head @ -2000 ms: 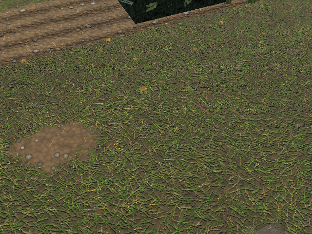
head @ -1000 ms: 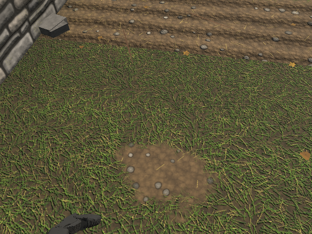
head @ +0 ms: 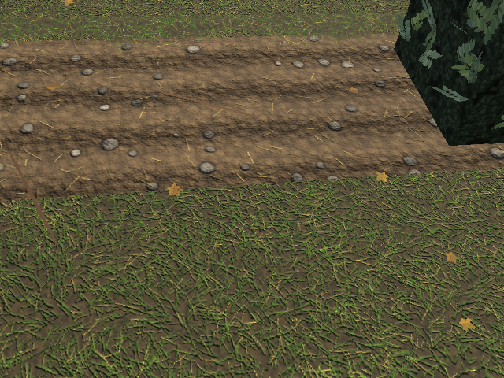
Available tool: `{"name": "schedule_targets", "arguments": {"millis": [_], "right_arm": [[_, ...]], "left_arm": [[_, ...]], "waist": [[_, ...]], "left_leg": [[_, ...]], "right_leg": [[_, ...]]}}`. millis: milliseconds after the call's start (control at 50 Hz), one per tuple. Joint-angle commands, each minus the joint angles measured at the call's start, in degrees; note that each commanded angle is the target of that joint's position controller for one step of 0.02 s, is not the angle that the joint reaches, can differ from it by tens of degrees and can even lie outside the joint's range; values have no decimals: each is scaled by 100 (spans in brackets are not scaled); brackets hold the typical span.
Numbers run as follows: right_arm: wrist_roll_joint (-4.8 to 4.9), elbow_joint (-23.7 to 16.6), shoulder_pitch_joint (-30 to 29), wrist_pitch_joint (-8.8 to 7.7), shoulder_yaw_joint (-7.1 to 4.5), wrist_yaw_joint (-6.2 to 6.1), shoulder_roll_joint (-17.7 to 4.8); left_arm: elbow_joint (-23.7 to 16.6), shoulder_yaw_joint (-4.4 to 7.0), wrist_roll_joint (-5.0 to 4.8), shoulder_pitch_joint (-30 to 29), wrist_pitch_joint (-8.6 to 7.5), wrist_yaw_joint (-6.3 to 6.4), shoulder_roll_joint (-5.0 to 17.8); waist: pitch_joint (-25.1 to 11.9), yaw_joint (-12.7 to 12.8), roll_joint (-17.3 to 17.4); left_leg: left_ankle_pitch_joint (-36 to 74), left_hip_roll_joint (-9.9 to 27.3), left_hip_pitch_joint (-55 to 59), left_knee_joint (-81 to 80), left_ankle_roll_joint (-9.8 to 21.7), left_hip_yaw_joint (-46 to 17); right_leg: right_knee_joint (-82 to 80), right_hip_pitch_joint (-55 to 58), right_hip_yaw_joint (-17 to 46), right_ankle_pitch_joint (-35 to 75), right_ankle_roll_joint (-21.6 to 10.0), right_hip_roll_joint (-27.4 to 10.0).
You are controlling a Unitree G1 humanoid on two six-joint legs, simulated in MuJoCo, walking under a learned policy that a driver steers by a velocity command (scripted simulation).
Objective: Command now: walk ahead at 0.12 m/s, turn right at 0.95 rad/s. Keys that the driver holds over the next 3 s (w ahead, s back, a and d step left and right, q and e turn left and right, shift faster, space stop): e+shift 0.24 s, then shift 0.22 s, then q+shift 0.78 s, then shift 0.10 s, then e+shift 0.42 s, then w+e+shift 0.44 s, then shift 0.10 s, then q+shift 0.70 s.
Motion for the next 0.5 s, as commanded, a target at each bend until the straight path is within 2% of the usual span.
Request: {"name": "schedule_targets", "arguments": {"millis": [20, 40, 60, 80, 100, 120, 140, 160, 180, 200, 220, 240, 260, 280, 300, 320, 340, 380, 420, 440, 460, 480, 500], "right_arm": [[205, 144, 1323, 117, -211, -46, -827], [194, 161, 1254, 125, -227, -32, -828], [176, 129, 1174, 101, -297, -37, -943], [145, 43, 958, 52, -424, -67, -1211], [115, -52, 926, -19, -533, -109, -1480], [132, -100, 1311, -116, -658, -156, -1894], [132, -244, 1312, -178, -754, -131, -2271], [-7, -268, 964, -124, -743, -161, -1990], [191, -405, 428, -107, -747, -184, -1804], [309, -614, -216, -67, -660, -221, -1448], [332, -766, -608, -45, -575, -283, -1193], [264, -861, -796, -50, -599, -379, -1215], [182, -937, -894, -58, -630, -447, -1274], [123, -990, -975, -66, -695, -479, -1393], [109, -994, -898, -72, -789, -488, -1551], [104, -945, -664, -61, -888, -482, -1699], [103, -884, -404, -40, -973, -462, -1819], [21, -848, -232, -8, -1059, -370, -1896], [28, -854, -440, 18, -1071, -251, -1875], [41, -845, -619, 44, -1038, -192, -1812], [36, -786, -772, 80, -965, -135, -1676], [35, -647, -808, 138, -763, -9, -1248], [30, -512, -175, 211, -490, 187, -456]], "left_arm": [[-1120, 411, -39, -803, -289, -212, 1537], [-1178, 412, -71, -793, -243, -221, 1429], [-1266, 377, -88, -929, -189, -230, 1280], [-1323, 326, -63, -938, -170, -225, 1076], [-1378, 248, -79, -933, -185, -207, 817], [-1536, 133, -175, -893, -192, -175, 411], [-1614, -4, -125, -133, -248, -31, -146], [-1506, 172, -16, -303, -95, 92, 502], [-1434, 209, -16, -411, 28, 222, 668], [-1292, 245, 25, -290, 120, 338, 774], [-1195, 254, 87, -76, 161, 387, 723], [-1183, 194, 131, -56, 168, 341, 596], [-1225, 137, 94, -114, 175, 250, 451], [-1284, 81, -3, -213, 190, 141, 361], [-1360, 42, -74, -366, 216, 34, 352], [-1431, 31, -92, -546, 242, -55, 421], [-1509, 44, -69, -661, 254, -126, 544], [-1483, 109, -103, -609, 254, -129, 770], [-1384, 190, -129, -384, 215, -32, 934], [-1344, 222, -166, -277, 190, 1, 971], [-1340, 246, -259, -193, 155, 7, 959], [-1396, 251, -378, -204, 128, 5, 858], [-1598, 219, -512, -259, 92, 24, 842]], "waist": [[-425, -624, 606], [-440, -598, 434], [-424, -677, 355], [-413, -667, 390], [-468, -731, 414], [-749, -842, 972], [-1721, -414, 2117], [-1281, -417, 1565], [-1078, -323, 1366], [-981, -132, 1201], [-865, 11, 1248], [-651, 54, 1152], [-594, 97, 940], [-545, 100, 745], [-508, -37, 727], [-502, -232, 779], [-501, -368, 811], [-464, -437, 824], [-583, -261, 889], [-625, -133, 844], [-666, -10, 806], [-792, 147, 598], [-1393, -67, -136]], "left_leg": [[1660, -239, 2440, -1995, 217, 881], [2130, -417, 2646, -2366, 229, 809], [2483, -536, 2902, -2753, 278, 731], [2677, -550, 3070, -2913, 471, 669], [3399, -257, 3297, -3091, 962, 471], [5199, 692, 3944, -3499, 1920, -336], [6122, 2396, 4851, -4202, 3643, -2234], [4845, 2370, 4156, -4340, 3396, -2497], [3499, 1802, 3709, -4546, 2825, -1689], [2400, 1449, 3290, -4741, 2365, -986], [2046, 1247, 2854, -4913, 2167, -458], [2125, 1076, 2393, -5067, 2041, 27], [2356, 861, 2087, -5163, 1934, 476], [2498, 675, 1915, -5220, 1822, 897], [2560, 547, 1911, -5235, 1766, 1199], [2578, 575, 2115, -5189, 1790, 1286], [2596, 774, 2383, -5096, 1899, 1132], [2620, 1183, 2645, -4976, 2054, 706], [2545, 1345, 2735, -4823, 2092, 513], [2460, 1317, 2628, -4674, 2032, 561], [2417, 1273, 2353, -4478, 1912, 648], [2421, 1063, 1795, -4193, 1588, 799], [1569, 486, 1185, -3475, 876, 1498]], "right_leg": [[-1286, -1594, 2062, 3693, -1226, -1756], [-1117, -1423, 2135, 2813, -1045, -1622], [-873, -1399, 2191, 1963, -854, -1421], [-649, -1342, 2256, 1310, -611, -1161], [-289, -1347, 2258, 815, -254, -875], [515, -1658, 1811, 59, 302, -365], [1618, -2177, 853, -2092, 843, 229], [2538, -2230, 701, -2513, 1055, -375], [2947, -2163, 553, -2089, 1078, -577], [3237, -1984, 381, -1630, 1107, -766], [3404, -1634, 307, -1271, 1106, -939], [3677, -1289, 73, -1048, 1112, -991], [3586, -972, -172, -961, 1115, -1017], [3219, -724, -405, -893, 1141, -1066], [2818, -588, -599, -889, 1194, -1114], [2433, -594, -709, -937, 1233, -1172], [2036, -649, -648, -927, 1234, -1279], [1325, -594, -419, -730, 1106, -1381], [649, -282, -385, -451, 851, -1285], [120, 52, -440, -36, 677, -1188], [-484, 583, -468, 655, 472, -1075], [-1034, 1432, -295, 1508, 213, -1173], [-1005, 2646, 587, 3175, -531, -2105]]}}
